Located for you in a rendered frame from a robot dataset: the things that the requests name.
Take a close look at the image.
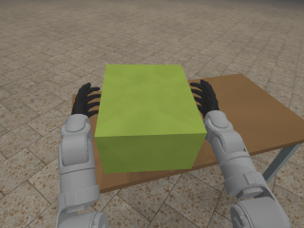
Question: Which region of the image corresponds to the right robot forearm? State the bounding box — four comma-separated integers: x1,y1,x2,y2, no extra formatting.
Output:
203,110,292,228

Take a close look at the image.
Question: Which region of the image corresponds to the left robot upper arm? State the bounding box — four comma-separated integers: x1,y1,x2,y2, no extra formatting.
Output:
58,211,110,228

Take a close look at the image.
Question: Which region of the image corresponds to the left robot hand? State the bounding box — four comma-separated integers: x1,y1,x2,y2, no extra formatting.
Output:
71,83,102,118

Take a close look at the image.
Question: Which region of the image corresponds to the right robot upper arm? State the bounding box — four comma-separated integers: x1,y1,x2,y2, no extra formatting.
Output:
230,197,291,228

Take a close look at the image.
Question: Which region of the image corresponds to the left robot forearm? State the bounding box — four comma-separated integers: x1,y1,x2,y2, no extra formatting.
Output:
55,114,101,228

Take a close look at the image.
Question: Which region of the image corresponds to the table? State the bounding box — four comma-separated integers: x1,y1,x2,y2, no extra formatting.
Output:
71,73,304,194

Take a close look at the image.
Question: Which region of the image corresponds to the carton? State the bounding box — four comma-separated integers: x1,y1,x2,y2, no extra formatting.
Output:
94,64,207,174

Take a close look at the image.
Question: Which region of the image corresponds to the right robot hand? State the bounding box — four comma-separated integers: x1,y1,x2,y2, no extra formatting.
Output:
190,79,219,119

